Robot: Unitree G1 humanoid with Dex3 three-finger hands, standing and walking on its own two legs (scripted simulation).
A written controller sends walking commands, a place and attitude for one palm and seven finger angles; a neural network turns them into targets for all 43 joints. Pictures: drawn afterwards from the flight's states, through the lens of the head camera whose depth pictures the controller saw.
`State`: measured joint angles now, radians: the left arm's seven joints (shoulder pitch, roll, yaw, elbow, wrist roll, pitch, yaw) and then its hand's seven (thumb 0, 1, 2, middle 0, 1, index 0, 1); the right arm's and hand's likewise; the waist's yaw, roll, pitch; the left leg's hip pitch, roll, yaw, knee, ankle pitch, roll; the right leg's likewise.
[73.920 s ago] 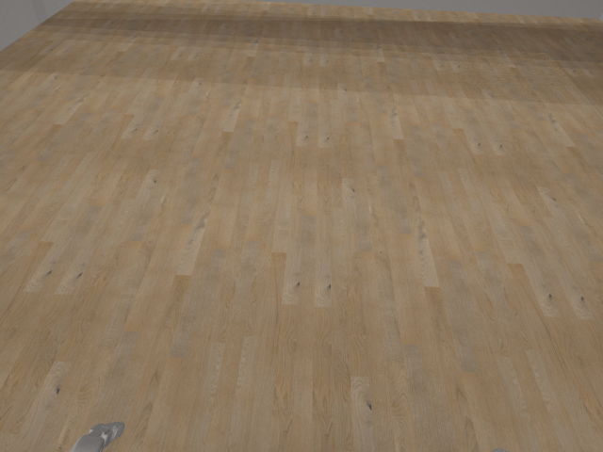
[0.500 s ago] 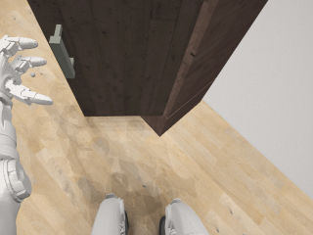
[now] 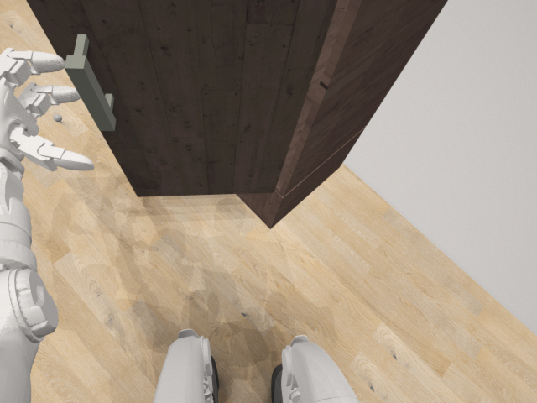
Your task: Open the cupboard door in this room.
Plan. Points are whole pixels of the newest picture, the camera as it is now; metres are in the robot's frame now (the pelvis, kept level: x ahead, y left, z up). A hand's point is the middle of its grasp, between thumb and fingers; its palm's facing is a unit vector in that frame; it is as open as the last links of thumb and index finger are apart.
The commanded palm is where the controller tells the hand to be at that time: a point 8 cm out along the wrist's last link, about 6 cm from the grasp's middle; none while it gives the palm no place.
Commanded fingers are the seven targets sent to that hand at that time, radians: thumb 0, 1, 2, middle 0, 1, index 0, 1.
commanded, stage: slide the fingers in behind the handle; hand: left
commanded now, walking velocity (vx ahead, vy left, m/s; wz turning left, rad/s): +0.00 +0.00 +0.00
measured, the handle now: (95, 86) +0.55 +0.22 +0.06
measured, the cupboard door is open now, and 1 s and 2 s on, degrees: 51 51 51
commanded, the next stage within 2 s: close the thumb around the handle in 1.32 s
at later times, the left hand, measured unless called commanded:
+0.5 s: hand (80, 121) +0.48 +0.23 +0.06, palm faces +0.03 -1.00 -0.01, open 13.9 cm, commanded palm +0.47 +0.27 +0.06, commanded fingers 0.00 -0.50 0.30 -0.30 -1.20 -0.30 -1.20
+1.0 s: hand (108, 118) +0.49 +0.20 +0.06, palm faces +0.04 -1.00 -0.02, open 14.0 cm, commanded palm +0.47 +0.24 +0.06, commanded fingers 0.00 -0.50 0.30 -0.30 -1.20 -0.30 -1.20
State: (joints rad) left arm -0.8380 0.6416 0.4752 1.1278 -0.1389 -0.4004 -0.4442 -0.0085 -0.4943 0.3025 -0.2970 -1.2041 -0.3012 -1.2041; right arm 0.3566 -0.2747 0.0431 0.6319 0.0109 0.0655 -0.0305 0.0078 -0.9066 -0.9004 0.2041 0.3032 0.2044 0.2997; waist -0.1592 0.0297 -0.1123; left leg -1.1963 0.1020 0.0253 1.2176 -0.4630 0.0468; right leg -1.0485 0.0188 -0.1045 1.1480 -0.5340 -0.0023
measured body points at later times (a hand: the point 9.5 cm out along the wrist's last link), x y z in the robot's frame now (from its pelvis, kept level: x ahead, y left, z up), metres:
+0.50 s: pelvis +0.01 +0.00 +0.00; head +0.14 +0.03 +0.43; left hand +0.48 +0.29 +0.06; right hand +0.04 -0.27 -0.10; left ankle +0.05 +0.09 -0.63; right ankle +0.00 -0.13 -0.63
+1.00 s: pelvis +0.00 -0.01 +0.01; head +0.13 +0.02 +0.44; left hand +0.48 +0.25 +0.07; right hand +0.03 -0.27 -0.11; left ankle +0.05 +0.09 -0.63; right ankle +0.00 -0.13 -0.63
